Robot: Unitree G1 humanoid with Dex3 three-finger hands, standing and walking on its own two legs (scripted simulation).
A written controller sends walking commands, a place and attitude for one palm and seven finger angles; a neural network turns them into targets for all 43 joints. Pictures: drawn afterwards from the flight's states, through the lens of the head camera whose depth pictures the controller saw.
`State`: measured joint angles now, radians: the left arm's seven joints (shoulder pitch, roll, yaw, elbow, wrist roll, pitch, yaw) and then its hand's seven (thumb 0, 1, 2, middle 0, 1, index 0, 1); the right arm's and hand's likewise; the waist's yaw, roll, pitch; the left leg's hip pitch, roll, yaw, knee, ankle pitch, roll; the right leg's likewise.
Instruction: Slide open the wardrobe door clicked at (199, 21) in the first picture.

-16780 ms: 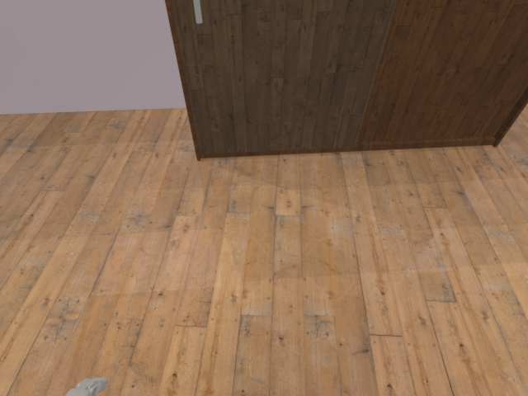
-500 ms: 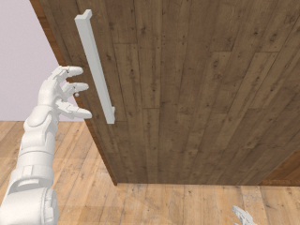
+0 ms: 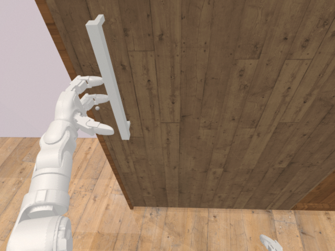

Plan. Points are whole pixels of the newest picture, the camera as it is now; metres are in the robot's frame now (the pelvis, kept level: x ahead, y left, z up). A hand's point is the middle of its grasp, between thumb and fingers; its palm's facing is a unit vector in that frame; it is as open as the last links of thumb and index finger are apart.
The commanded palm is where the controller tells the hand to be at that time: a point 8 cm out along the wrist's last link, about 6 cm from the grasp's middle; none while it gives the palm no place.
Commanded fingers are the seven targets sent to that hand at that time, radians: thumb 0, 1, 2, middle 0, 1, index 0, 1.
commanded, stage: feel for the door with the fingertips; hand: left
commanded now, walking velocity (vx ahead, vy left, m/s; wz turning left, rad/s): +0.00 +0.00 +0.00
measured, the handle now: (115, 88) +0.46 +0.16 +0.16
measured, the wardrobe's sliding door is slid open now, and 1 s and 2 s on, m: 0.00 0.00 0.00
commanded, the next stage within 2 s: slide the fingers in behind the handle in 0.76 s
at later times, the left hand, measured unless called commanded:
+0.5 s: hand (104, 102) +0.41 +0.17 +0.16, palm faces +0.04 -1.00 +0.00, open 14.0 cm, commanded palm +0.39 +0.22 +0.16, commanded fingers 0.00 -0.50 0.30 -0.30 -1.20 -0.30 -1.20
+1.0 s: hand (105, 100) +0.42 +0.17 +0.16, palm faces +0.04 -1.00 +0.00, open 13.8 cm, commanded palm +0.39 +0.22 +0.16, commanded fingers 0.00 -0.50 0.30 -0.30 -1.20 -0.30 -1.20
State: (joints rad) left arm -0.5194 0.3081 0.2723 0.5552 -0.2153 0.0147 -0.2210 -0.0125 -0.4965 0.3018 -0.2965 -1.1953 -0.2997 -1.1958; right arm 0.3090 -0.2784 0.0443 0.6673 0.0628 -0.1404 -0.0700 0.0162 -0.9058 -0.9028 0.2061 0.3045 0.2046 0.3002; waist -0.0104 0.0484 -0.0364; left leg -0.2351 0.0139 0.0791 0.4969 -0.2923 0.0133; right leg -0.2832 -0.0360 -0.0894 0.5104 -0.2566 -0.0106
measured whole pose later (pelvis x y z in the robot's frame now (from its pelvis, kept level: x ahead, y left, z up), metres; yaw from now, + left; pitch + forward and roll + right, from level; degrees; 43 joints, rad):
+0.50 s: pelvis -0.01 -0.01 +0.00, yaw +0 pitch +2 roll +0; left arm -0.66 0.33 0.27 0.73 -0.19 -0.02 -0.18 -0.01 -0.50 0.30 -0.30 -1.20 -0.30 -1.20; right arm 0.28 -0.28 0.06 0.68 0.06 -0.14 -0.08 0.01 -0.91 -0.90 0.21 0.30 0.20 0.30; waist -0.02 0.04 -0.03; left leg -0.26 0.02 0.07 0.50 -0.28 0.00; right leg -0.31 -0.03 -0.09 0.52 -0.25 -0.03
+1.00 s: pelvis -0.01 +0.00 +0.00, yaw +0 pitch +3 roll +0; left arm -0.70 0.33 0.27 0.82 -0.18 -0.08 -0.17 -0.01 -0.50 0.30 -0.33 -1.23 -0.33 -1.22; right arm 0.33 -0.27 0.05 0.70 0.06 -0.14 -0.06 0.02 -0.91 -0.90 0.21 0.30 0.20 0.30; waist -0.04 0.04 -0.03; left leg -0.28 0.02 0.08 0.52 -0.28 0.01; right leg -0.33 -0.03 -0.09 0.53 -0.25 -0.02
